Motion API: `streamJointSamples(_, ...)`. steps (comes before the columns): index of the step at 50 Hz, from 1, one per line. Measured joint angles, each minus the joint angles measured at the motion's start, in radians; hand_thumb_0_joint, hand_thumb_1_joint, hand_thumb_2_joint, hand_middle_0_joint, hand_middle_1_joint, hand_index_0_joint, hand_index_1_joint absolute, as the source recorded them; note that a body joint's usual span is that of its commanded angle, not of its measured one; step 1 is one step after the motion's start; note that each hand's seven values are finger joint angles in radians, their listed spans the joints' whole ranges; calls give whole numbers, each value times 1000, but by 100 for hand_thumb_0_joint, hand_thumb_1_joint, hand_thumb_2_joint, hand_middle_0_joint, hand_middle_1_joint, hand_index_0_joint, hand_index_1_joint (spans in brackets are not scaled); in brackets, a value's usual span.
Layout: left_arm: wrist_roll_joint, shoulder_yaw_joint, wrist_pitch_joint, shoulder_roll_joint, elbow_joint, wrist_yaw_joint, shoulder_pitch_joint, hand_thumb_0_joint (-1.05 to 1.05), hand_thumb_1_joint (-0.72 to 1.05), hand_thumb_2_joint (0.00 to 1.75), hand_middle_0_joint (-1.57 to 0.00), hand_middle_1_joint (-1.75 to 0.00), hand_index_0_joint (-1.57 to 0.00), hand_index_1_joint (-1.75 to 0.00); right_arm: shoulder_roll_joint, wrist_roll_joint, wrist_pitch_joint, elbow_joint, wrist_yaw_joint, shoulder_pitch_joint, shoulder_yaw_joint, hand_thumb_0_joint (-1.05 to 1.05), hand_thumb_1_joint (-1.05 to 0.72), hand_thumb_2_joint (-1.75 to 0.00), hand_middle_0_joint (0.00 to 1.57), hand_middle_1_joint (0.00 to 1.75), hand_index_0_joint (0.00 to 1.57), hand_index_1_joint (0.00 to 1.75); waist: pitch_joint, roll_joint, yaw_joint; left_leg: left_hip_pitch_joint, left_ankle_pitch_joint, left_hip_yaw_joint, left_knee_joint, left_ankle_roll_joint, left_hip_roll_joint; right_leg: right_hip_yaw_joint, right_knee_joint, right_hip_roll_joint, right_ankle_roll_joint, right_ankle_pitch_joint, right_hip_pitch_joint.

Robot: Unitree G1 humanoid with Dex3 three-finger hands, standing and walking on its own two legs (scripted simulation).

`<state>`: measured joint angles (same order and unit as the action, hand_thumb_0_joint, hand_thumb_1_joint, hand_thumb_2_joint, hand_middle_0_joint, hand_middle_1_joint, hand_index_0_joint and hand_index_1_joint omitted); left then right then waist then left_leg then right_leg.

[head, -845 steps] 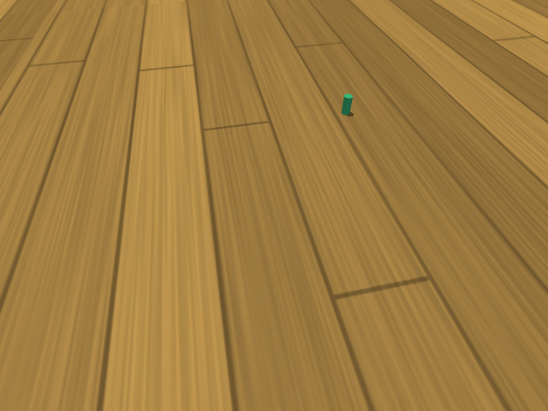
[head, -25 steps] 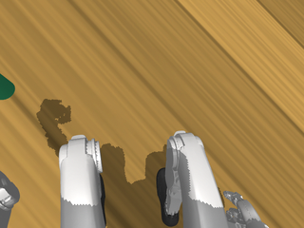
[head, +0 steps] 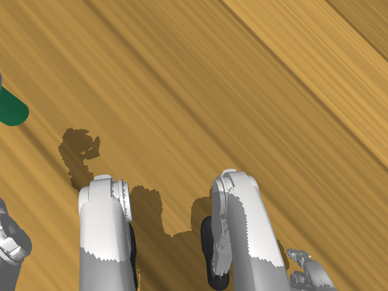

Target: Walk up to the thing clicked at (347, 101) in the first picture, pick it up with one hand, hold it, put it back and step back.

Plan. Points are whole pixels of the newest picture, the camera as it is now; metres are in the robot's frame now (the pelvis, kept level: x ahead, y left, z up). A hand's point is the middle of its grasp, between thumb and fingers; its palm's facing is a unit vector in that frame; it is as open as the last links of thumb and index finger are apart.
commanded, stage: lift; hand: left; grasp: from the side
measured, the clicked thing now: out of the picture +0.46 +0.36 -0.07
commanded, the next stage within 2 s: none
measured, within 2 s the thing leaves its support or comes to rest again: neither
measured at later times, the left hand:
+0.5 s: hand out of the picture +0.42 +0.33 +0.10, palm faces +0.39 -0.92 -0.06, open 4.8 cm
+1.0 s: hand out of the picture +0.39 +0.29 +0.26, palm faces +0.40 -0.91 -0.04, open 5.1 cm
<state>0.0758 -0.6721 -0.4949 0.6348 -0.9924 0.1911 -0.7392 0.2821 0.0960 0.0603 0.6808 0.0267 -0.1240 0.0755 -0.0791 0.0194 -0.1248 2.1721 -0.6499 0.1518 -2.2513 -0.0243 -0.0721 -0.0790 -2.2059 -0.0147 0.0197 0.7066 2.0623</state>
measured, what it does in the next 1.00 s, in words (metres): rises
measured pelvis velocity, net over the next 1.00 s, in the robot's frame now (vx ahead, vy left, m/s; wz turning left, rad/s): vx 0.05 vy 0.01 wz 0.10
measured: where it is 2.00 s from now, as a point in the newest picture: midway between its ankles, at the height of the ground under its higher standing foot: (172, 269)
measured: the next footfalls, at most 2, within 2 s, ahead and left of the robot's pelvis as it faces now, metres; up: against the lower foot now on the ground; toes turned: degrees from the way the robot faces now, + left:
none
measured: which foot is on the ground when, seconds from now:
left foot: down 0.00-1.00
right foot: down 0.00-1.00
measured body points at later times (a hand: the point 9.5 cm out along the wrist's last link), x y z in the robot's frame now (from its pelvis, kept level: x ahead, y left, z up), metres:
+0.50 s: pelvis +0.01 +0.00 +0.08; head +0.20 +0.05 +0.49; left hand +0.40 +0.38 +0.10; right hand +0.15 -0.26 -0.04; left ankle +0.09 +0.14 -0.34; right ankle +0.09 -0.12 -0.34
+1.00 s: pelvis +0.05 +0.01 +0.24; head +0.17 +0.05 +0.67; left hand +0.36 +0.34 +0.27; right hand +0.22 -0.23 +0.13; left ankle +0.09 +0.14 -0.34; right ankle +0.09 -0.12 -0.34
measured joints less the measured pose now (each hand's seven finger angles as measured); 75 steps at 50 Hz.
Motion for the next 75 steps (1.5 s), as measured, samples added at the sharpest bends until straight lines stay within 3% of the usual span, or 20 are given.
streamJointSamples(11,28,19,43,-56,95,27,61,-2,-1,110,-81,-114,-130,-138,-8,-30,-1,-2,-12,-22,-35,0,-89,-89,21,30,20,30,-41,-13,20,-58,0,-20,65,3,0,11,58,6,0,2,-54)
streamJointSamples(21,70,79,98,-128,225,21,158,-3,0,108,-80,-115,-129,-135,-16,-68,-20,-21,-33,-31,-58,0,-89,-89,21,30,20,30,-80,-28,53,-173,9,-40,197,2,-2,17,184,12,-5,-8,-160)
streamJointSamples(37,113,220,207,-297,550,-94,377,-3,2,106,-80,-114,-125,-131,-38,-112,-59,-43,-73,-11,-85,1,-89,-89,21,30,20,30,-91,-43,91,-516,34,-68,509,0,-7,16,500,17,-9,-43,-497)
streamJointSamples(44,100,283,220,-348,609,-156,474,-3,2,106,-80,-114,-123,-130,-48,-116,-74,-44,-82,-24,-88,1,-89,-89,21,30,20,30,-98,-46,94,-711,55,-85,668,6,-4,21,664,22,-4,-69,-691)
streamJointSamples(57,81,371,185,-386,595,-175,530,-3,2,106,-81,-114,-123,-129,-53,-106,-100,-37,-72,-62,-88,1,-89,-89,21,30,20,30,-62,-36,102,-990,107,-105,893,10,5,24,896,30,2,-127,-970)
streamJointSamples(75,63,431,143,-439,576,-229,580,-3,3,107,-84,-113,-122,-128,-72,-89,-91,-28,-67,-102,-75,1,-90,-89,20,30,20,30,-19,-39,108,-1234,177,-125,1108,9,11,32,1103,35,1,-198,-1204)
